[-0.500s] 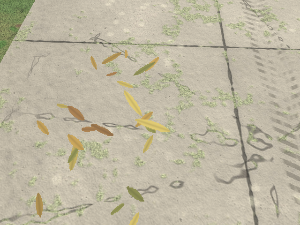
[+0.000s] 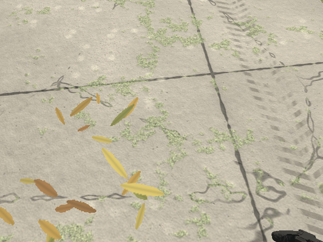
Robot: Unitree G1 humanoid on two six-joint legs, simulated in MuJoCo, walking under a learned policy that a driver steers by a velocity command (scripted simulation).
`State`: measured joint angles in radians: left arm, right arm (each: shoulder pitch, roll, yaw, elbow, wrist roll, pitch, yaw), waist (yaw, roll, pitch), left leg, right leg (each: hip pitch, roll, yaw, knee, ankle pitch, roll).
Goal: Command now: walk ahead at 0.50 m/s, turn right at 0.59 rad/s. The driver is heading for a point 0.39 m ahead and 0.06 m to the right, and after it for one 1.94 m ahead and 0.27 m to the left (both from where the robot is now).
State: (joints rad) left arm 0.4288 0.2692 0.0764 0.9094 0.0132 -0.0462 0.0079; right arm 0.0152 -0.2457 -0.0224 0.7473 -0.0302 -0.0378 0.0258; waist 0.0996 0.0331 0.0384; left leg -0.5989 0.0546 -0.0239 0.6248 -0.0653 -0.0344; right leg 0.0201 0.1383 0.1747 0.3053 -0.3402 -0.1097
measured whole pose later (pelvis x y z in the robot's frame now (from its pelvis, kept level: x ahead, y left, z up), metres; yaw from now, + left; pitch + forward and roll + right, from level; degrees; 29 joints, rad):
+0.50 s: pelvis +0.25 +0.00 +0.00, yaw -16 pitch +1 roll +2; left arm 0.06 0.25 0.03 0.72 0.04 -0.01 -0.06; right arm 0.37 -0.24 -0.04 0.88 -0.01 -0.07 0.00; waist -0.07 -0.03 0.07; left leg -0.01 0.02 0.23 0.33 -0.34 -0.01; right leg -0.55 -0.02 -0.03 0.62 -0.08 -0.06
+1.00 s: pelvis +0.30 -0.01 -0.01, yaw -3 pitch +0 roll -2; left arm 0.18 0.26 0.05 0.82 0.03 0.02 0.03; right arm 0.26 -0.25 -0.06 0.80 -0.02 0.06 0.02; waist -0.01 -0.01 0.02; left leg -0.28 0.02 0.06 0.62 -0.35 0.05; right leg -0.34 -0.08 -0.26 0.56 -0.21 -0.03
